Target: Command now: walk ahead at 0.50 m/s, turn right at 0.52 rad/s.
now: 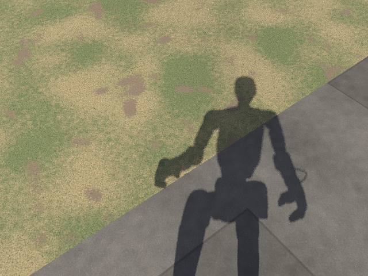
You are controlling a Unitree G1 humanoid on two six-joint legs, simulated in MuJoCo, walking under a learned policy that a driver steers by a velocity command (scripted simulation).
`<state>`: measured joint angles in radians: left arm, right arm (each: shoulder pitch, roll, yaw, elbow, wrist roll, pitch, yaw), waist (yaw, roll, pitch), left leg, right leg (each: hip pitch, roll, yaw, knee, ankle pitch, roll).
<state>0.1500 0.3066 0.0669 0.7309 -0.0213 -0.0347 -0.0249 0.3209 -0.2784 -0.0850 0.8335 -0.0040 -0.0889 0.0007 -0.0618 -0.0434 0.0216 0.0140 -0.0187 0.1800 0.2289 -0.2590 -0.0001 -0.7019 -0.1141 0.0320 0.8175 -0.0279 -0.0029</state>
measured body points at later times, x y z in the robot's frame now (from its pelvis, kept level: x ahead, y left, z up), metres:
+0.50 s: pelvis +0.28 -0.07 +0.01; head +0.31 -0.09 +0.45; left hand +0.43 +0.19 -0.10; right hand +0.42 -0.37 -0.09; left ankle +0.51 +0.06 -0.68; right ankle +0.22 -0.13 -0.74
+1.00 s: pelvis +0.44 -0.08 -0.01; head +0.45 -0.09 +0.44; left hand +0.64 +0.13 -0.12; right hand +0.48 -0.35 -0.13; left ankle +0.54 +0.00 -0.74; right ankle +0.39 -0.22 -0.74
